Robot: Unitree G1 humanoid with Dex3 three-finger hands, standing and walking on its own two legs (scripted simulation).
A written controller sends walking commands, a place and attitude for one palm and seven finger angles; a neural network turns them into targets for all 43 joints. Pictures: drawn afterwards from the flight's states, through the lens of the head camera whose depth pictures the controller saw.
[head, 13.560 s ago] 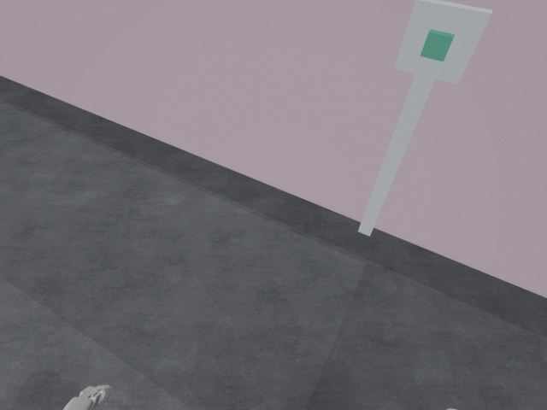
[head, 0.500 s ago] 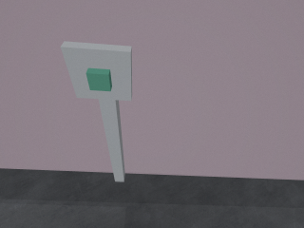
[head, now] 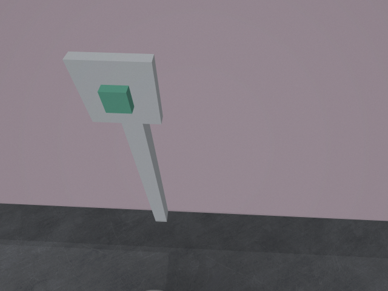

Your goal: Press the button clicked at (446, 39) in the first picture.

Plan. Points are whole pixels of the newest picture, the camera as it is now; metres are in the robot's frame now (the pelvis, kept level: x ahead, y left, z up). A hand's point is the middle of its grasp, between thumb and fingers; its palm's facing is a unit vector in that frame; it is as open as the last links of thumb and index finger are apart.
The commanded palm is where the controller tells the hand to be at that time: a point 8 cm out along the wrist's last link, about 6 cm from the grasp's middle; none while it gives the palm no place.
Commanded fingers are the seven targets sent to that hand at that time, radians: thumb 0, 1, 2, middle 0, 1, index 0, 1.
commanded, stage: come to a stop and stand still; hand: left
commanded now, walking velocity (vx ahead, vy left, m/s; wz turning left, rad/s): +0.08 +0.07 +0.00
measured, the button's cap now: (117, 98) +0.48 +0.21 +0.12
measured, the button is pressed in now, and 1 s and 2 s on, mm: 0 0 0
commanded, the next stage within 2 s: look again from close up in 0.30 s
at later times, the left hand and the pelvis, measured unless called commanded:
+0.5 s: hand out of the picture -0.05 +0.16 -0.17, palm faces +0.02 -0.98 -0.18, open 7.4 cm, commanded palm none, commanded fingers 0.00 0.90 0.90 -0.20 -0.30 -0.20 -0.30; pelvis +0.00 +0.01 +0.00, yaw -1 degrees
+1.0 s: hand out of the picture +0.03 +0.17 -0.17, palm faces +0.00 -0.98 -0.22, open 7.3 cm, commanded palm +0.11 +0.22 -0.06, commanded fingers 0.00 0.90 0.90 -0.25 -0.36 -0.25 -0.36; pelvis +0.02 +0.00 +0.00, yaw -1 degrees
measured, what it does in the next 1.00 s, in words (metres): steps on the spot: left foot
